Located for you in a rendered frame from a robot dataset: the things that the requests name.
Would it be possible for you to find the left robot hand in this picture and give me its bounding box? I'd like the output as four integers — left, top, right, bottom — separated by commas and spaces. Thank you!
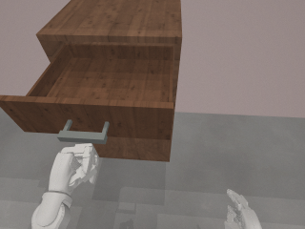
48, 143, 99, 195

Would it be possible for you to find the left robot forearm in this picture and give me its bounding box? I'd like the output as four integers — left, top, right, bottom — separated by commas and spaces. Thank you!
31, 191, 72, 229

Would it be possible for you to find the handle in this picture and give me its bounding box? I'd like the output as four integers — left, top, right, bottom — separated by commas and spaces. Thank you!
57, 119, 110, 144

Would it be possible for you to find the drawer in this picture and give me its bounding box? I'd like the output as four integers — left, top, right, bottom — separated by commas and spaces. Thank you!
0, 44, 173, 140

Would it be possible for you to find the right robot hand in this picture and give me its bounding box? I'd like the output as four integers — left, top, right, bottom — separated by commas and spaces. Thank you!
224, 189, 262, 229

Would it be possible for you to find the cabinet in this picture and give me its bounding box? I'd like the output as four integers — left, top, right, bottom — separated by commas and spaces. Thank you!
36, 0, 183, 162

